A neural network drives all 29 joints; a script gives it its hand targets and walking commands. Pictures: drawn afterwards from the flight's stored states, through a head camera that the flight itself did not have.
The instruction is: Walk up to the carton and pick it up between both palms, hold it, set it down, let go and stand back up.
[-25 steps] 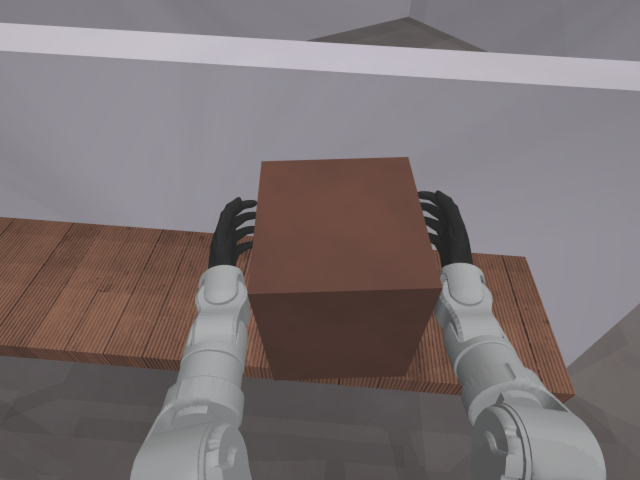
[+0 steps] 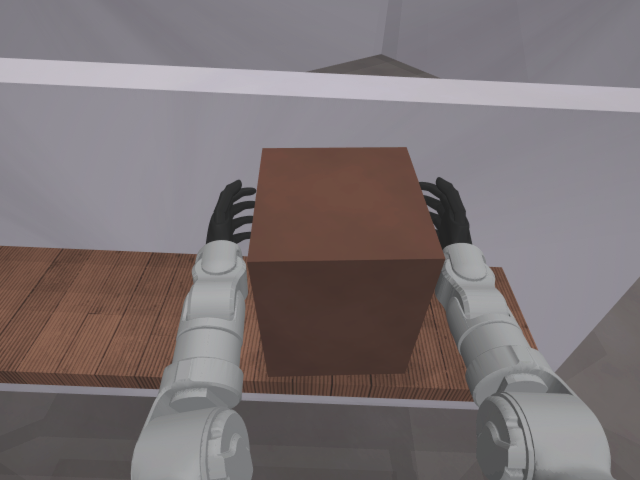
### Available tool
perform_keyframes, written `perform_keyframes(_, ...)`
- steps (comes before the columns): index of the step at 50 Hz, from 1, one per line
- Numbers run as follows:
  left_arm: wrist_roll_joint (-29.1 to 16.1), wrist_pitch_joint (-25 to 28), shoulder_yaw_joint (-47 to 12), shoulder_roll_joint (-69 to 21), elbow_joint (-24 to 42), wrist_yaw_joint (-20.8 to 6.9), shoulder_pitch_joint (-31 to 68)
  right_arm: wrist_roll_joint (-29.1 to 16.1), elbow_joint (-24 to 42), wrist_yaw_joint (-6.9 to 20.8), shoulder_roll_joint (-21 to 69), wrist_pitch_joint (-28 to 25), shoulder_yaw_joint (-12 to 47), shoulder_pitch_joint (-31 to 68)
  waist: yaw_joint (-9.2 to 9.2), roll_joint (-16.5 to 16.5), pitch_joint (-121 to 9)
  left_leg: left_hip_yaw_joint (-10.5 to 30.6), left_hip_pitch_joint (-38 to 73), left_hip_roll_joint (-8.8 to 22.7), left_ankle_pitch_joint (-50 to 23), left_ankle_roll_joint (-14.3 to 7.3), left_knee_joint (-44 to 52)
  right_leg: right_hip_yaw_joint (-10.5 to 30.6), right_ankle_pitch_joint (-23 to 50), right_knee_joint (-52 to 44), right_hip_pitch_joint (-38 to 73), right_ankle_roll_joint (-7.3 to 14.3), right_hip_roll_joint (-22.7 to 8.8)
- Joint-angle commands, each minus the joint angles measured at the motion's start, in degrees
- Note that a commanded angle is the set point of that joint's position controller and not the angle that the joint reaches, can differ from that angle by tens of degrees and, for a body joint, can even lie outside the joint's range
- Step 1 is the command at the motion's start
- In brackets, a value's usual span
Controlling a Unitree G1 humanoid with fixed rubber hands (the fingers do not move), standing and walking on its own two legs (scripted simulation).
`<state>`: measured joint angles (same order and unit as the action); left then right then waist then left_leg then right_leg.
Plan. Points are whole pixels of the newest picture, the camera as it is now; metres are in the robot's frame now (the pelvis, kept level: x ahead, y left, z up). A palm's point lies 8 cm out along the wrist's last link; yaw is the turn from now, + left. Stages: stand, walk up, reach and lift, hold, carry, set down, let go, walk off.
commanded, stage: reach and lift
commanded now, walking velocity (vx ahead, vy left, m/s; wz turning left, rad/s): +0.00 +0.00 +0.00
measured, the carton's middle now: (335, 264) +0.41 +0.01 +0.07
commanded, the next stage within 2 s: none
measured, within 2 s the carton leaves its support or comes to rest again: neither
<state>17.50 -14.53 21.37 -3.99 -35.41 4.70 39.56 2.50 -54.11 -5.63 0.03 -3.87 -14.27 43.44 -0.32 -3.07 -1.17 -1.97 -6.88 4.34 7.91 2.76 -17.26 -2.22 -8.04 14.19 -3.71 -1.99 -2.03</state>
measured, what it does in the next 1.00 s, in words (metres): stands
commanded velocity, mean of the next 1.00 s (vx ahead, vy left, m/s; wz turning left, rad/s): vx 0.00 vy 0.00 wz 0.00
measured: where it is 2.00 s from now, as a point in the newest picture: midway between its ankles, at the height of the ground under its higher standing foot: outside the picture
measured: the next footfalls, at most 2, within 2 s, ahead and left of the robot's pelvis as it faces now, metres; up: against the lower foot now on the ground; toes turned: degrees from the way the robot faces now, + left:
none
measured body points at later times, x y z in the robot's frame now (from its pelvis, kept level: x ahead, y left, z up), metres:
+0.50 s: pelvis +0.00 +0.00 +0.00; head -0.05 +0.03 +0.44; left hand +0.39 +0.17 +0.18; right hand +0.40 -0.13 +0.19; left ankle +0.02 +0.15 -0.75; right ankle +0.00 -0.14 -0.75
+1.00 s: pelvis -0.01 +0.00 +0.00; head -0.08 +0.02 +0.44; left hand +0.38 +0.16 +0.22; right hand +0.39 -0.14 +0.23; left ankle +0.02 +0.15 -0.75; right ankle +0.00 -0.14 -0.75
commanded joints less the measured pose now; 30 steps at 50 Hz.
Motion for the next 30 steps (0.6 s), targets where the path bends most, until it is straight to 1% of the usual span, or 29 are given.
perform_keyframes(1,-2.0,-0.1,-20.7,-32.0,5.7,-8.2,34.0,-1.4,10.8,5.9,30.7,-1.1,18.2,37.5,0.83,4.1,-23.1,-3.8,10.9,-5.7,-17.4,0.4,-1.2,-2.4,13.2,0.3,5.8,-0.2,4.3)
perform_keyframes(2,-4.0,0.0,-22.9,-33.0,8.9,-8.2,35.0,-3.9,16.4,5.5,31.8,-1.8,21.5,41.3,1.45,3.1,-26.2,-3.0,12.0,-5.4,-21.0,0.4,-2.9,-2.8,16.5,1.0,6.8,-0.2,4.7)
perform_keyframes(3,-5.2,-1.1,-24.7,-33.2,9.8,-8.1,33.5,-4.9,17.4,4.9,30.4,-0.6,22.2,39.8,-0.56,3.2,-25.8,-2.3,12.3,-5.6,-21.6,0.6,-3.3,-2.9,16.2,0.9,6.1,-0.1,4.7)
perform_keyframes(4,-5.2,-1.9,-24.7,-32.9,9.2,-8.4,33.3,-5.3,19.1,4.6,30.7,-0.1,22.4,41.6,-0.24,2.6,-25.0,-2.0,12.2,-5.6,-21.1,0.3,-3.1,-2.8,16.5,0.7,6.4,-0.5,4.6)
perform_keyframes(5,-4.8,-3.0,-24.9,-32.1,9.5,-9.0,31.8,-6.1,18.4,3.9,30.5,1.1,23.8,39.4,-1.09,2.4,-23.5,-2.4,11.5,-6.1,-18.7,-0.1,-3.0,-2.3,16.8,0.7,7.2,-0.9,3.8)
perform_keyframes(6,-5.2,-3.0,-26.1,-32.3,13.0,-9.1,34.8,-6.8,18.1,3.7,31.0,1.6,24.6,38.3,-1.54,3.2,-22.3,-2.4,12.0,-6.1,-19.3,0.3,-3.3,-2.3,18.5,1.1,6.6,-1.1,3.8)
perform_keyframes(7,-5.7,-3.6,-26.0,-31.5,12.9,-9.2,36.0,-7.2,18.2,3.8,31.5,2.3,24.0,40.0,-1.18,3.0,-22.7,-1.8,12.1,-6.1,-16.9,0.1,-3.1,-2.7,14.6,0.7,5.6,-1.1,4.4)
perform_keyframes(8,-5.5,-4.9,-25.7,-31.1,11.2,-9.7,34.5,-7.0,19.1,3.3,31.1,2.9,23.6,39.7,-1.81,2.8,-20.6,-2.0,10.9,-6.5,-13.8,-0.5,-2.4,-2.3,13.4,0.4,6.2,-1.5,3.7)
perform_keyframes(9,-5.6,-5.8,-27.3,-31.6,13.1,-9.9,33.0,-7.4,17.7,3.1,30.7,4.0,23.6,36.7,-3.18,3.7,-20.3,-2.0,13.0,-6.2,-16.5,-0.2,-2.4,-3.2,13.3,0.4,5.2,-1.4,4.5)
perform_keyframes(10,-6.9,-6.0,-29.1,-32.6,15.9,-10.0,35.9,-8.4,22.5,3.1,31.1,3.6,24.7,41.2,-2.75,3.7,-22.9,-1.7,12.6,-6.0,-17.2,0.2,-3.2,-2.8,14.3,1.0,5.8,-1.3,4.5)
perform_keyframes(11,-8.0,-6.1,-30.3,-34.1,17.7,-9.4,38.6,-9.7,22.5,3.2,32.4,3.5,25.3,42.1,-4.01,4.8,-24.2,-1.3,13.8,-6.0,-18.3,0.6,-4.0,-2.9,14.7,0.9,4.9,-1.1,4.8)
perform_keyframes(12,-8.2,-6.6,-30.4,-33.6,18.3,-9.3,38.3,-10.1,23.3,2.8,30.9,4.4,26.7,41.9,-3.02,5.6,-24.7,-0.9,14.9,-5.9,-19.3,0.6,-4.0,-3.2,13.9,0.8,4.3,-0.9,5.2)
perform_keyframes(13,-6.2,-7.6,-29.0,-32.6,18.1,-9.1,37.6,-10.6,22.8,3.0,30.3,5.1,26.5,42.0,-2.08,4.7,-22.9,-1.2,13.9,-5.8,-17.3,0.6,-3.7,-3.3,11.7,0.4,4.0,-1.0,5.6)
perform_keyframes(14,-6.7,-8.8,-29.3,-33.6,15.2,-9.5,35.7,-9.9,21.1,2.9,30.8,6.3,25.8,41.9,-3.32,5.1,-22.0,-1.4,13.7,-5.8,-14.7,0.5,-3.0,-2.9,10.1,0.1,4.0,-0.6,4.9)
perform_keyframes(15,-6.6,-9.6,-27.9,-32.3,16.1,-9.6,37.3,-10.3,22.5,2.7,30.9,6.8,25.8,42.9,-3.04,3.8,-20.9,-1.3,12.6,-6.0,-12.7,0.0,-2.5,-3.1,9.4,0.0,4.4,-1.0,4.8)
perform_keyframes(16,-6.5,-10.8,-28.8,-33.0,15.5,-9.8,34.2,-10.7,22.5,2.4,30.2,7.4,25.2,41.6,-4.15,3.0,-19.7,-0.9,12.0,-6.1,-13.2,-0.2,-2.3,-3.4,9.7,-0.1,4.3,-1.1,4.9)
perform_keyframes(17,-8.2,-10.6,-29.9,-32.0,19.6,-10.2,39.0,-11.3,23.9,2.4,31.9,7.8,26.3,42.3,-3.22,4.0,-22.0,-0.9,13.3,-6.2,-14.2,-0.1,-2.7,-3.1,10.2,0.5,4.9,-1.1,5.0)
perform_keyframes(18,-7.7,-11.4,-28.9,-31.5,18.7,-10.2,37.8,-11.6,22.7,2.0,31.3,8.6,27.0,41.9,-3.87,3.3,-21.0,-1.1,13.2,-6.3,-13.5,-0.4,-2.4,-2.7,11.5,0.3,6.0,-1.0,4.6)
perform_keyframes(19,-7.9,-12.5,-30.1,-32.9,18.9,-10.3,37.0,-13.1,26.9,1.7,30.8,8.8,27.9,43.9,-4.06,4.4,-21.4,-1.1,13.5,-6.5,-16.0,0.0,-3.0,-3.0,12.5,0.8,5.6,-1.3,5.2)
perform_keyframes(20,-6.7,-13.0,-28.6,-32.4,17.8,-10.3,37.2,-12.8,25.6,1.5,31.3,9.2,27.3,44.7,-3.47,4.7,-19.8,-1.1,12.2,-6.4,-13.7,-0.2,-2.7,-2.7,11.1,0.7,5.6,-1.1,4.8)
perform_keyframes(21,-8.1,-13.4,-29.6,-32.8,19.6,-10.3,39.5,-12.8,23.7,1.5,31.4,9.9,26.4,44.1,-4.71,5.4,-21.1,-0.5,13.7,-6.0,-14.1,0.1,-2.6,-3.4,10.1,0.4,3.8,-0.9,5.3)
perform_keyframes(22,-6.2,-14.6,-28.3,-32.1,17.3,-10.6,36.3,-12.2,21.6,1.4,29.9,11.0,24.7,41.2,-5.05,5.9,-18.1,-0.8,13.4,-6.4,-11.7,-0.1,-1.8,-3.2,7.2,-0.1,3.3,-1.1,5.1)
perform_keyframes(23,-7.2,-14.4,-28.0,-31.9,19.2,-11.1,38.8,-11.6,23.3,1.5,31.2,10.8,25.8,42.5,-4.77,3.8,-20.6,-0.9,13.5,-6.3,-12.2,-0.3,-1.8,-3.6,8.9,0.2,5.0,-1.0,4.9)
perform_keyframes(24,-7.2,-14.5,-29.3,-32.9,20.4,-11.1,36.8,-12.6,23.7,1.2,31.5,11.0,25.6,41.0,-5.92,6.2,-22.2,-0.8,14.7,-6.4,-16.1,0.3,-2.8,-3.2,13.0,0.8,5.8,-0.9,5.3)
perform_keyframes(25,-6.7,-14.9,-28.5,-31.5,18.5,-11.2,37.2,-13.5,23.3,0.9,30.9,11.9,26.3,41.3,-5.56,5.8,-17.5,-0.6,13.6,-6.5,-15.1,0.3,-2.6,-3.1,10.9,0.1,5.4,-1.0,5.3)
perform_keyframes(26,-7.0,-15.5,-28.7,-33.2,19.0,-11.5,38.6,-13.4,23.9,1.2,30.9,11.8,25.9,43.8,-6.04,5.8,-18.1,-0.7,14.2,-6.3,-14.8,0.7,-2.4,-3.7,8.9,-0.1,4.2,-0.9,6.0)
perform_keyframes(27,-7.1,-15.7,-29.6,-32.5,21.7,-11.4,38.5,-14.1,25.8,1.0,31.4,11.8,27.5,43.2,-4.9,6.0,-20.5,-0.4,14.5,-6.2,-16.3,0.3,-2.5,-3.6,10.6,0.5,5.0,-1.0,5.9)
perform_keyframes(28,-5.7,-16.1,-27.5,-30.8,18.8,-11.7,37.0,-12.9,22.0,0.9,30.7,12.7,25.7,40.7,-5.5,6.3,-16.8,-0.8,13.2,-6.6,-13.8,0.1,-1.9,-3.1,10.1,0.2,5.4,-1.0,5.2)
perform_keyframes(30,-6.1,-17.3,-27.2,-30.7,20.3,-12.1,37.9,-15.0,26.9,0.4,31.1,13.0,28.2,45.1,-4.88,3.5,-17.8,-0.8,13.5,-6.7,-14.8,-0.4,-2.1,-3.1,11.8,0.4,6.7,-1.3,5.5)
